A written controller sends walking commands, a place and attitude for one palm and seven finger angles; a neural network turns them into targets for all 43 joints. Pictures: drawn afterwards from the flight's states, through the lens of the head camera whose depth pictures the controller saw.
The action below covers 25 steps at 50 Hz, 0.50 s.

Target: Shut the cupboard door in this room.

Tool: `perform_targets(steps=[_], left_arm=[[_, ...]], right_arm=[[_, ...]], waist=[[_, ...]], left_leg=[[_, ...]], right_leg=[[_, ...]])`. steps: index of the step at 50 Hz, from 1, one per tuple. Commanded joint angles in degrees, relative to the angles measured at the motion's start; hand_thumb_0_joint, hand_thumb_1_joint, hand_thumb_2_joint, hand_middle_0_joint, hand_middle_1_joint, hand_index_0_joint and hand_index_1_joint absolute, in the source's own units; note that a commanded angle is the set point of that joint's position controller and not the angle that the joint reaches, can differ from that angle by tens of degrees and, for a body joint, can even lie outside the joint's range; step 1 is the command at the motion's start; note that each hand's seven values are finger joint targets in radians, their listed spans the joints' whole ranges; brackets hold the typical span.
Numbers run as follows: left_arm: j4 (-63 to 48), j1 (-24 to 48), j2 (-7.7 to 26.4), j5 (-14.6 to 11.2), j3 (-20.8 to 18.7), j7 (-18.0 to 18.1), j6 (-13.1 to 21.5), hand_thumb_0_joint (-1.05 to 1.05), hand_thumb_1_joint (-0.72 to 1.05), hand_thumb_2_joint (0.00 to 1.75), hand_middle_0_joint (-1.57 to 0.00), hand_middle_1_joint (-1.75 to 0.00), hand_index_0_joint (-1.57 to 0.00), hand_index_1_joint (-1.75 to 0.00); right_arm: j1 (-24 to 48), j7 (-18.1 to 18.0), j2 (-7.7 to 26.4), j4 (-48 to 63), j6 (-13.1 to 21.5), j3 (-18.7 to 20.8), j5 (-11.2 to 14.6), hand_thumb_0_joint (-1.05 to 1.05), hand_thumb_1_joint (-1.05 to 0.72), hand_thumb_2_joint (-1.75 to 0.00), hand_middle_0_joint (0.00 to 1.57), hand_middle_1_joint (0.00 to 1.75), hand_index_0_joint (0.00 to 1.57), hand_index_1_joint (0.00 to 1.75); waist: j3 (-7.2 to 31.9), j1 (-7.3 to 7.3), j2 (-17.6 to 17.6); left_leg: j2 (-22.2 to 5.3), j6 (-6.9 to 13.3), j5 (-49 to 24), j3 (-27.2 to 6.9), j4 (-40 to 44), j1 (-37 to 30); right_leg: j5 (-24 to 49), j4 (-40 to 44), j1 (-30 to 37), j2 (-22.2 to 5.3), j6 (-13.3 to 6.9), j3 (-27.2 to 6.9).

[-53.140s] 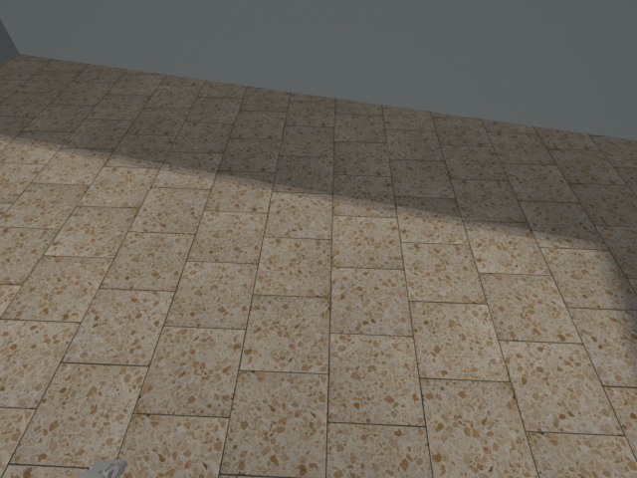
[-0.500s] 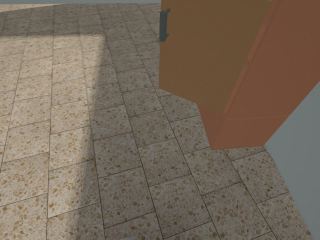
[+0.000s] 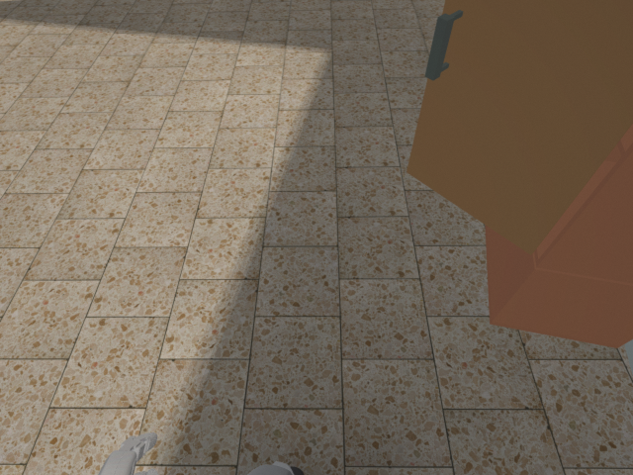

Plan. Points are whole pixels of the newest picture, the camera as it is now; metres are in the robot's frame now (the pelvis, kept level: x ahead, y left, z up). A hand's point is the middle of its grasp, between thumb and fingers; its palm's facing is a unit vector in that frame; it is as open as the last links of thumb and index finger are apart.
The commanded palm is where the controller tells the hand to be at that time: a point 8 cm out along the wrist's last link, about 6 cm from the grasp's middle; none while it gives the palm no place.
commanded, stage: walk to a spot facing it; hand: left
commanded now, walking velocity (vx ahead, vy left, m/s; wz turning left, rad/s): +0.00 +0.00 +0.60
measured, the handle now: (445, 45) +0.93 -0.25 +0.05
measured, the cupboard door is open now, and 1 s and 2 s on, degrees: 54 54 54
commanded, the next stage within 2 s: turn to face it in 1.14 s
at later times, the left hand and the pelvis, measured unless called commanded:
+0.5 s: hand out of the picture -0.02 +0.23 -0.17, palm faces +0.37 -0.89 -0.27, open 7.3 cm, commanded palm none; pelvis +0.03 +0.01 -0.01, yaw +21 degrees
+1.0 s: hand out of the picture +0.06 +0.18 -0.15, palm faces +0.67 -0.71 -0.21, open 7.3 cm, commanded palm none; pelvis +0.17 +0.04 +0.01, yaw +42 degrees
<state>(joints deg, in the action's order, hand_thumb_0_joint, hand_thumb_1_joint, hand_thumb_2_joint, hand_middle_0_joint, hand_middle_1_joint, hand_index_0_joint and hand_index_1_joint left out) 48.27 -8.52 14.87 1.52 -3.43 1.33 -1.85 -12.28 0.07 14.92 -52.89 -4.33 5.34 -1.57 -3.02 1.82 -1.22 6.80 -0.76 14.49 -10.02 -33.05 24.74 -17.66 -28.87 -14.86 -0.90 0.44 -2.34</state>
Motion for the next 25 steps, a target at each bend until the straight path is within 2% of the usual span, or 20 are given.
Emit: perform_targets(steps=[1, 2, 3, 4, 6, 9, 13, 14, 15, 16, 17, 18, 19, 20, 21, 22, 23, 25], left_arm=[[-3.73, 1.13, 9.56, 0.0, -2.37, 1.3, 1.59, 0.0, 0.9, 0.9, -0.2, -0.3, -0.2, -0.3], [-3.55, 1.8, 7.52, -0.09, -1.69, 1.14, 1.98, 0.0, 0.9, 0.9, -0.2, -0.3, -0.2, -0.3], [-3.34, 1.97, 6.56, -0.01, -1.61, 1.19, 2.2, 0.0, 0.9, 0.9, -0.2, -0.3, -0.2, -0.3], [-3.02, -0.17, 6.9, 0.0, -1.53, 1.18, 2.51, 0.0, 0.9, 0.9, -0.2, -0.3, -0.2, -0.3], [-1.49, -6.0, 8.1, -0.03, -2.01, 1.23, 2.61, 0.0, 0.9, 0.9, -0.2, -0.3, -0.2, -0.3], [-0.16, -10.66, 9.53, 0.09, -2.5, 1.09, 2.35, 0.0, 0.9, 0.9, -0.2, -0.3, -0.2, -0.3], [-0.07, -11.11, 10.29, 0.39, -3.26, 0.89, 2.13, 0.0, 0.9, 0.9, -0.2, -0.3, -0.2, -0.3], [0.01, -11.17, 10.4, 0.34, -3.4, 0.74, 2.17, 0.0, 0.9, 0.9, -0.2, -0.3, -0.2, -0.3], [0.15, -10.68, 10.51, 0.15, -3.51, 0.51, 2.26, 0.0, 0.9, 0.9, -0.2, -0.3, -0.2, -0.3], [0.08, -10.52, 10.57, -0.21, -3.49, 0.11, 2.29, 0.0, 0.9, 0.9, -0.2, -0.3, -0.2, -0.3], [-0.47, -10.53, 8.88, -0.54, -3.18, -0.36, 2.26, 0.0, 0.9, 0.9, -0.2, -0.3, -0.2, -0.3], [-3.24, -8.26, 5.03, -0.54, -1.98, -1.24, 2.39, 0.0, 0.9, 0.9, -0.2, -0.3, -0.2, -0.3], [-6.76, -1.2, 5.05, 0.12, -1.48, -1.34, 2.17, 0.0, 0.9, 0.9, -0.2, -0.3, -0.2, -0.3], [-6.66, 2.28, 5.1, 0.21, -1.8, -1.06, 2.01, 0.0, 0.9, 0.9, -0.2, -0.3, -0.2, -0.3], [-5.96, 2.76, 5.27, 0.04, -2.22, -1.42, 2.04, 0.0, 0.9, 0.9, -0.2, -0.3, -0.2, -0.3], [-4.96, 1.58, 5.44, 0.09, -2.36, -1.94, 1.98, 0.0, 0.9, 0.9, -0.2, -0.3, -0.2, -0.3], [-3.87, -0.25, 5.26, 0.21, -2.34, -2.45, 2.07, 0.0, 0.9, 0.9, -0.2, -0.3, -0.2, -0.3], [-3.05, -1.77, 4.33, 0.12, -2.19, -2.82, 2.0, 0.0, 0.9, 0.9, -0.2, -0.3, -0.2, -0.3]], right_arm=[[0.03, 0.71, 4.8, 5.2, 1.0, 1.68, -0.26, 0.0, -0.9, -0.9, 0.2, 0.3, 0.2, 0.3], [0.05, 1.11, 4.82, 4.88, 1.09, 1.3, -0.15, 0.0, -0.9, -0.9, 0.2, 0.3, 0.2, 0.3], [-0.42, 1.34, 4.44, 5.04, 1.09, 1.1, 0.22, 0.0, -0.9, -0.9, 0.2, 0.3, 0.2, 0.3], [0.62, 1.5, 3.74, 5.25, 1.14, 0.58, 0.42, 0.0, -0.9, -0.9, 0.2, 0.3, 0.2, 0.3], [4.22, 1.6, 2.94, 6.19, 1.08, -0.11, 0.55, 0.0, -0.9, -0.9, 0.2, 0.3, 0.2, 0.3], [7.85, 1.79, 2.03, 7.05, 0.87, -0.79, 0.66, 0.0, -0.9, -0.9, 0.2, 0.3, 0.2, 0.3], [8.98, 1.93, 1.89, 7.49, 1.34, -1.12, 1.01, 0.0, -0.9, -0.9, 0.2, 0.3, 0.2, 0.3], [8.41, 1.85, 2.04, 7.57, 1.74, -1.25, 0.93, 0.0, -0.9, -0.9, 0.2, 0.3, 0.2, 0.3], [6.46, 1.73, 2.34, 7.16, 2.15, -1.28, 0.77, 0.0, -0.9, -0.9, 0.2, 0.3, 0.2, 0.3], [3.02, 1.63, 3.59, 6.22, 2.6, -1.07, 0.41, 0.0, -0.9, -0.9, 0.2, 0.3, 0.2, 0.3], [-1.99, 1.48, 7.64, 4.92, 3.24, -0.05, 0.01, 0.0, -0.9, -0.9, 0.2, 0.3, 0.2, 0.3], [-7.48, 1.21, 15.16, 4.0, 3.41, 1.95, -0.57, 0.0, -0.9, -0.9, 0.2, 0.3, 0.2, 0.3], [-12.02, 0.59, 16.22, 2.41, 3.31, 2.11, -0.29, 0.0, -0.9, -0.9, 0.2, 0.3, 0.2, 0.3], [-11.13, 0.13, 14.2, 2.57, 3.64, 1.41, -0.35, 0.0, -0.9, -0.9, 0.2, 0.3, 0.2, 0.3], [-7.16, -0.33, 12.04, 3.83, 3.96, 0.82, -0.38, 0.0, -0.9, -0.9, 0.2, 0.3, 0.2, 0.3], [-3.57, -0.42, 10.54, 4.66, 4.3, 0.3, -0.47, 0.0, -0.9, -0.9, 0.2, 0.3, 0.2, 0.3], [-1.65, -0.48, 10.09, 5.05, 4.65, 0.12, -0.45, 0.0, -0.9, -0.9, 0.2, 0.3, 0.2, 0.3], [-0.83, -0.51, 9.93, 5.22, 5.07, 0.1, -0.4, 0.0, -0.9, -0.9, 0.2, 0.3, 0.2, 0.3]], waist=[[0.27, 0.7, 10.57], [-0.85, 1.19, 12.11], [-0.04, 1.86, 11.82], [0.54, 0.97, 11.47], [2.4, -1.8, 11.76], [2.18, -3.77, 12.64], [3.56, -4.26, 15.22], [3.95, -3.86, 14.47], [5.0, -2.66, 13.75], [6.41, -0.8, 11.53], [9.37, 2.05, 2.13], [10.75, 4.95, -16.35], [7.23, 7.41, -11.46], [5.02, 6.58, -10.51], [1.17, 4.89, -12.14], [-0.85, 2.71, -10.85], [0.11, 1.2, -9.53], [1.21, 0.23, -8.05]], left_leg=[[-4.41, -1.42, 12.85, 3.81, -35.47, 10.62], [-5.9, -1.93, 10.3, 5.22, -37.1, 11.15], [-6.74, -2.44, 9.43, 6.47, -36.54, 10.69], [-6.71, -2.96, 9.25, 8.12, -33.81, 10.26], [-6.65, -3.07, 10.04, 10.68, -27.77, 9.34], [-6.41, -2.74, 10.47, 13.19, -20.72, 7.32], [-6.58, -1.31, 10.65, 15.53, -10.49, 1.45], [-6.29, -0.78, 9.8, 16.07, -6.58, -1.09], [-5.52, -0.21, 7.18, 17.0, -1.69, -5.45], [-4.87, 0.72, 3.29, 17.46, 4.33, -13.77], [-11.05, 3.89, 0.34, 9.04, 9.73, -26.22], [-27.57, 12.05, -5.68, -15.24, 11.64, -36.43], [-32.23, 16.71, -2.49, -19.97, 15.12, -32.39], [-28.19, 14.78, 6.73, -18.09, 16.54, -25.66], [-25.44, 13.2, 12.72, -16.17, 18.17, -19.76], [-22.97, 11.77, 14.02, -13.58, 19.19, -16.04], [-21.23, 10.85, 13.91, -10.93, 19.17, -15.03], [-19.29, 11.0, 11.15, -8.02, 18.84, -14.71]], right_leg=[[-2.68, 16.2, -0.3, -21.02, -10.02, -17.0], [9.12, 12.92, 1.26, -17.9, -9.2, -10.38], [19.69, 9.88, 3.49, -17.08, -8.98, -5.54], [29.18, 7.55, 6.95, -16.02, -8.41, -1.92], [39.55, 4.73, 12.73, -16.32, -7.66, 0.31], [44.86, 3.24, 15.74, -16.64, -6.69, 2.36], [41.07, 1.65, 15.63, -18.26, -6.37, 4.35], [39.49, 0.73, 15.0, -18.74, -5.96, 4.46], [37.24, -1.46, 13.81, -18.31, -4.82, 6.15], [31.39, -6.08, 9.12, -17.31, -3.0, 8.48], [18.48, -17.21, -1.64, -14.64, -0.21, 11.69], [-17.74, -32.43, -21.15, -5.88, 3.47, 13.88], [-20.76, -37.48, -27.49, -5.99, 2.7, 7.22], [-17.28, -37.79, -26.45, -6.92, 2.33, 3.94], [-12.72, -37.75, -25.86, -7.31, 2.26, 2.52], [-8.59, -37.04, -24.47, -7.07, 2.25, 2.1], [-6.57, -34.57, -22.06, -6.73, 2.35, 2.55], [-5.11, -28.06, -19.34, -5.6, 2.82, 3.61]])
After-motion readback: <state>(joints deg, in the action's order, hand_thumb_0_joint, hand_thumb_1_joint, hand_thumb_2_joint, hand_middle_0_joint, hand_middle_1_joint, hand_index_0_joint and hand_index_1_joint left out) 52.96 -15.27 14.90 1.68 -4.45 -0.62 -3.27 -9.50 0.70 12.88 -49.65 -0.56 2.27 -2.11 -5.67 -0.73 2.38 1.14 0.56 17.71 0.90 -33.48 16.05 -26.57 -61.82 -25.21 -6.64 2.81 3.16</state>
